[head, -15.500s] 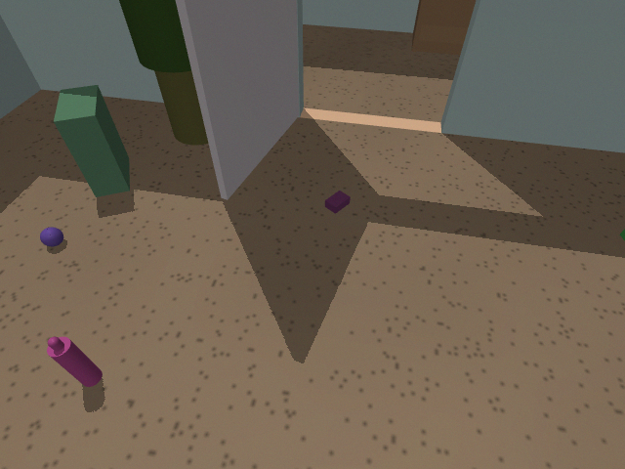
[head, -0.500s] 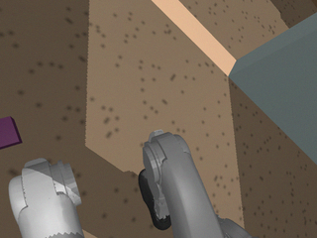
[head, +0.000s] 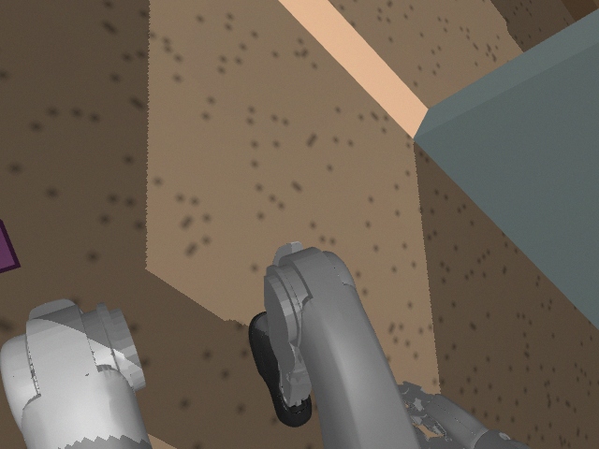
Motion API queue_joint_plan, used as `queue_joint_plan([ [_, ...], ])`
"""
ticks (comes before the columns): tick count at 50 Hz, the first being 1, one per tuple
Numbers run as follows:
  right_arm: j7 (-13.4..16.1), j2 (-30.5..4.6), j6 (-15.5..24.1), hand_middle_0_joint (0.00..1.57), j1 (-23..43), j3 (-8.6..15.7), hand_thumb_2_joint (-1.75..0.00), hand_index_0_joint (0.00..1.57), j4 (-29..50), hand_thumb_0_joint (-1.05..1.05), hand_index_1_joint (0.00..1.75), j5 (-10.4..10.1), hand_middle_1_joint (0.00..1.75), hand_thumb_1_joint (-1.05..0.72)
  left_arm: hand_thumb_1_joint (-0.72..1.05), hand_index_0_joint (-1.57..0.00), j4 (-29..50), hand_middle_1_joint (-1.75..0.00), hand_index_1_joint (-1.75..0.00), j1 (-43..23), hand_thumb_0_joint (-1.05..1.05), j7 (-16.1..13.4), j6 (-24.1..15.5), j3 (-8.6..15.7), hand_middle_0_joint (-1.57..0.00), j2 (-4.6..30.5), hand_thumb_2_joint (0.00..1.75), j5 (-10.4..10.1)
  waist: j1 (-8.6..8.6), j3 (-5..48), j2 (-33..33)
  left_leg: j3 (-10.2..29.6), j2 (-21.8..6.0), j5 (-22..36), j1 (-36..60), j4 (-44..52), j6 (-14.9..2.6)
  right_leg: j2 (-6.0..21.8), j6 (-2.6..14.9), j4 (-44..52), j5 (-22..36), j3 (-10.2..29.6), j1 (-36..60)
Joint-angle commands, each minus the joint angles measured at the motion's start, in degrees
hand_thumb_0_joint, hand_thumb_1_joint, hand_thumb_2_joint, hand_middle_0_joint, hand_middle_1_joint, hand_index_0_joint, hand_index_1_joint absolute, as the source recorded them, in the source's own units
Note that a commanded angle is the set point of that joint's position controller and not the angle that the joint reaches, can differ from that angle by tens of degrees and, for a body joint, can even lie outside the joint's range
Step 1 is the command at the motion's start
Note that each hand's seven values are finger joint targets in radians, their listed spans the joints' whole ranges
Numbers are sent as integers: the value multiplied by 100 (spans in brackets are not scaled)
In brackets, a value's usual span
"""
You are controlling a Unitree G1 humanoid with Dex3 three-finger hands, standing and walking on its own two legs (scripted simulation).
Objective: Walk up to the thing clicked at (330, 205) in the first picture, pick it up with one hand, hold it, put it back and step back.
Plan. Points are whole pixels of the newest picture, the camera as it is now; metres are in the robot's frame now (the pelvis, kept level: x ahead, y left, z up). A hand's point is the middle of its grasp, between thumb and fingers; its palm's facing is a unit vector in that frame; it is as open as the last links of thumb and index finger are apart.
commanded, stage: close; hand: left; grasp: from above
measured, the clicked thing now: out of the picture +0.39 +0.30 -0.28
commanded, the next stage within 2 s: settle in 1.62 s
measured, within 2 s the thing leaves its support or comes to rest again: neither
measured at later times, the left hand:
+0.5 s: hand out of the picture +0.38 +0.29 -0.26, palm faces -0.40 -0.11 -0.91, open 11.6 cm
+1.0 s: hand out of the picture +0.38 +0.31 -0.25, palm faces -0.45 -0.17 -0.87, open 9.7 cm
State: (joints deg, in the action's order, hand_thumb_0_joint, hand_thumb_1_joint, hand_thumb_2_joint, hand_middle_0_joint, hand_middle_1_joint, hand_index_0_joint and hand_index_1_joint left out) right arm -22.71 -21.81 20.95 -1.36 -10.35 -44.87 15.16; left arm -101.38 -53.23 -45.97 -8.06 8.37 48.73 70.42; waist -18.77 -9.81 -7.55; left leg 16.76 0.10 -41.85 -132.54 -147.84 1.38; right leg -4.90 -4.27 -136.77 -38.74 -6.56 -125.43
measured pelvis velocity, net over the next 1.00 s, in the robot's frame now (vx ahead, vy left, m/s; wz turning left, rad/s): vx -0.01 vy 0.00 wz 0.01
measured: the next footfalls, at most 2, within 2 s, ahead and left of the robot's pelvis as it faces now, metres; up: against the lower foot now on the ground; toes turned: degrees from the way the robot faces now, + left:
none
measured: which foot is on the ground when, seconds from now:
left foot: down 0.00-1.00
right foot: down 0.00-1.00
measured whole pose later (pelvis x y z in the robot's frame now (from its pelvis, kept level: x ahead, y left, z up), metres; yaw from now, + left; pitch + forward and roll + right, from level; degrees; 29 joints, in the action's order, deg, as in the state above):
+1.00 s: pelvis -0.01 +0.00 +0.00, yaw +0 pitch +24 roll -14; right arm -20.3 -20.5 17.9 -2.4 -12.4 -42.8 16.6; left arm -100.6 -51.9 -41.5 -13.5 6.7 50.2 71.3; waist -18.5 -10.7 -6.5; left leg 16.3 -0.1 -40.9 -131.9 -147.1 1.1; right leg -4.4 -3.9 -136.2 -37.9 -6.5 -124.9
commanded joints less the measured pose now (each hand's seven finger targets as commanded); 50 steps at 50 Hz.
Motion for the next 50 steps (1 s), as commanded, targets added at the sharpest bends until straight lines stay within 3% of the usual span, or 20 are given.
queue_joint_plan([
  [1, 31, -1717, 8, 20, -1047, 403, -90, 20, -159, 0, 30, -14, 30, -89, -22, -26, 210, -94, -89, -861, 0, 179, -57, 138, -21, 1216, 71, -190, -225, 3589, 2869, -677, -195, 1351, 2751, 1618, -61, -21, 498, 914, 1554, -897, 1756],
  [5, 68, -1668, -46, 20, -964, 328, -90, 20, -105, 0, 30, 48, 30, -89, -19, -30, 324, -93, -88, -1056, 0, 467, -352, -162, -25, 1015, 68, -147, -339, 3490, 2913, -661, -184, 1126, 2782, 1658, -64, -40, 502, 881, 1391, -954, 1641],
  [9, 123, -1729, -131, 20, -1009, 228, -90, 20, -45, 0, 30, 78, 30, -89, -14, -33, 337, -90, -85, -1090, 0, 518, -651, -418, -29, 908, 65, -108, -422, 3423, 2585, -617, -184, 1133, 2636, 1560, -105, -44, 461, 919, 1412, -999, 1680],
  [11, 184, -1780, -210, 20, -1097, 220, -90, 20, -58, 0, 30, 88, 30, -88, -13, -33, 338, -90, -84, -923, 0, 374, -781, -331, -28, 1043, 65, -59, -307, 3424, 2450, -587, -185, 1008, 2598, 1657, -128, -77, 478, 1043, 1274, -1019, 1772],
  [13, 199, -1706, -206, 20, -1058, 147, -90, 20, 5, 0, 30, 128, 30, -88, -11, -36, 333, -85, -80, -915, 0, 269, -847, -462, -32, 957, 63, 0, -343, 3377, 2382, -625, -184, 949, 2643, 1578, -137, -78, 464, 1066, 1262, -1009, 1796],
  [15, 248, -1854, -208, 20, -1051, 307, -89, 20, -80, 0, 30, 106, 30, -88, -8, -37, 689, -84, -79, -1023, 0, 95, -904, -391, -33, 1125, 61, 83, -324, 3351, 2336, -611, -182, 754, 2658, 1618, -135, -68, 470, 1109, 1041, -1022, 1700],
  [20, 288, -1788, -204, 20, -965, 357, -89, 20, -87, 0, 30, 40, 30, -88, -6, -39, 768, -78, -74, -864, 0, -383, -691, -315, -35, 1242, 60, 281, -262, 3285, 2330, -637, -218, 710, 2659, 1720, -93, -85, 473, 1240, 968, -954, 1750],
  [23, 266, -1741, -173, 20, -965, 371, -89, 20, -8, 0, 30, -11, 30, -88, -2, -41, 719, -74, -70, -895, 0, -533, -439, -309, -38, 1180, 57, 258, -268, 3377, 2472, -688, -240, 793, 2672, 1724, -95, -110, 479, 1280, 1096, -883, 1825],
  [25, 218, -1751, -126, 20, -1007, 375, -89, 20, -10, 0, 30, -40, 30, -88, 2, -45, 688, -70, -66, -1014, 0, -563, -253, -275, -42, 1159, 54, 135, -297, 3405, 2541, -717, -236, 898, 2670, 1710, -92, -89, 472, 1295, 1213, -865, 1848],
  [29, 182, -1810, -54, 20, -1028, 390, -89, 20, -39, 0, 30, -90, 30, -88, 5, -48, 650, -65, -62, -1074, 0, -470, 15, -183, -45, 1225, 51, -106, -263, 3499, 2645, -687, -257, 1120, 2653, 1701, -85, -66, 475, 1238, 1420, -866, 1851],
  [30, 165, -1781, -27, 20, -1026, 385, -89, 20, -13, 0, 30, -79, 30, -88, 6, -49, 647, -65, -61, -1105, 0, -383, 45, -261, -45, 1183, 49, -160, -297, 3455, 2644, -703, -257, 1085, 2630, 1631, -92, -41, 467, 1190, 1427, -847, 1803],
  [33, 172, -1806, 8, 20, -1030, 389, -89, 20, -24, 0, 30, -74, 30, -88, 10, -52, 585, -63, -59, -1076, 0, -92, 24, -137, -48, 1278, 46, -331, -245, 3524, 2728, -684, -245, 1152, 2668, 1693, -80, -26, 490, 1151, 1428, -878, 1771],
  [35, 178, -1849, 7, 20, -1106, 400, -90, 20, -33, 0, 30, -54, 30, -88, 12, -55, 412, -63, -59, -980, 0, 119, -19, 90, -50, 1553, 44, -283, -255, 3502, 2766, -724, -222, 1197, 2648, 1618, -99, 7, 485, 1088, 1474, -882, 1790],
  [39, 222, -1816, -125, 20, -1076, 368, -90, 20, 58, 0, 30, -27, 30, -89, 18, -60, 296, -61, -57, -774, 0, 319, -190, 136, -56, 1458, 42, -205, -223, 3434, 2488, -738, -182, 1059, 2446, 1694, -140, -7, 485, 1183, 1313, -873, 1839],
  [41, 234, -1890, -169, 20, -1082, 426, -90, 20, 125, 0, 30, 28, 30, -88, 19, -60, 181, -60, -55, -685, 0, 379, -277, -22, -56, 1209, 39, -137, -232, 3308, 2535, -714, -169, 1022, 2515, 1802, -111, 3, 506, 1110, 1268, -900, 1702],
  [42, 233, -1800, -198, 20, -1082, 362, -90, 20, 91, 0, 30, 53, 30, -88, 20, -61, 183, -61, -56, -690, 0, 387, -351, 19, -56, 1314, 39, -90, -224, 3283, 2505, -687, -188, 971, 2510, 1790, -106, -1, 506, 1078, 1211, -926, 1688],
  [46, 298, -1881, -275, 20, -963, 421, -90, 20, 147, 0, 30, 82, 30, -88, 24, -64, 328, -58, -53, -671, 0, 353, -546, -151, -59, 1140, 36, -21, -208, 3268, 2508, -629, -181, 727, 2594, 1888, -93, 0, 519, 1110, 954, -954, 1580],
  [47, 301, -1796, -282, 20, -1019, 343, -89, 20, 160, 0, 30, 106, 30, -88, 25, -64, 259, -58, -52, -717, 0, 349, -563, -194, -59, 1132, 36, 41, -306, 3219, 2442, -637, -192, 681, 2610, 1828, -105, -8, 507, 1098, 988, -951, 1587],
  [50, 332, -1818, -315, 20, -1068, 360, -89, 20, 110, 0, 30, 108, 30, -88, 29, -68, 432, -54, -49, -821, 0, 230, -649, -251, -63, 1149, 32, 94, -323, 3296, 2343, -634, -193, 648, 2589, 1799, -132, -32, 504, 1197, 949, -933, 1671],
])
